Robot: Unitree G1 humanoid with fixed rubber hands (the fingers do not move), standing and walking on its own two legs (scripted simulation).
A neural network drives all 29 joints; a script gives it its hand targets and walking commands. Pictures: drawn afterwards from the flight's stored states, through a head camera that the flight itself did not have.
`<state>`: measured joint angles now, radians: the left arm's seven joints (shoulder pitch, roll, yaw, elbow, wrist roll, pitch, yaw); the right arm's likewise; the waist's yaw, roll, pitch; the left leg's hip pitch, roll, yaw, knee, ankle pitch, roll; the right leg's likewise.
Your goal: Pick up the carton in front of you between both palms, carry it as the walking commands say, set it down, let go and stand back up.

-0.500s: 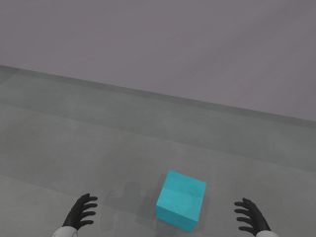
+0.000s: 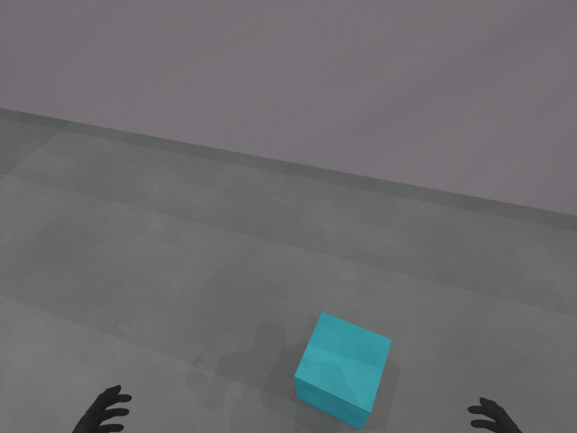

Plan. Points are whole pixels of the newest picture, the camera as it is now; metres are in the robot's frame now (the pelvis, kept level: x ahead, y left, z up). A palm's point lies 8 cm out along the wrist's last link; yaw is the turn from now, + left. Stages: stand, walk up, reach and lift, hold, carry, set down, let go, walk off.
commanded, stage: stand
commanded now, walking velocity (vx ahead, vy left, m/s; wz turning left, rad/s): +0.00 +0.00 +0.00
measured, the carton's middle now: (341, 371) +0.39 -0.10 -0.64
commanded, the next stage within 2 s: none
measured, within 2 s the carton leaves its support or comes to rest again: neither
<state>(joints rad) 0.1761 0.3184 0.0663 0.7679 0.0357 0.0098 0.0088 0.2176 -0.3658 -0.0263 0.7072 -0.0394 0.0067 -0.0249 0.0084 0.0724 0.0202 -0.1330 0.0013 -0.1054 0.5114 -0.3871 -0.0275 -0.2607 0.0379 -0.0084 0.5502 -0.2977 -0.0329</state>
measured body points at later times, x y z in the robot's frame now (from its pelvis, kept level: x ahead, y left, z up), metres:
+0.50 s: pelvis -0.01 +0.00 +0.01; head -0.01 -0.02 +0.46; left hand +0.11 +0.31 -0.09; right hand +0.11 -0.30 -0.11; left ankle -0.07 +0.15 -0.73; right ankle +0.00 -0.10 -0.73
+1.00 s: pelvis -0.03 +0.01 +0.01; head -0.03 -0.01 +0.46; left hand +0.08 +0.32 -0.09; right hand +0.07 -0.30 -0.11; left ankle -0.07 +0.15 -0.73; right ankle +0.00 -0.10 -0.73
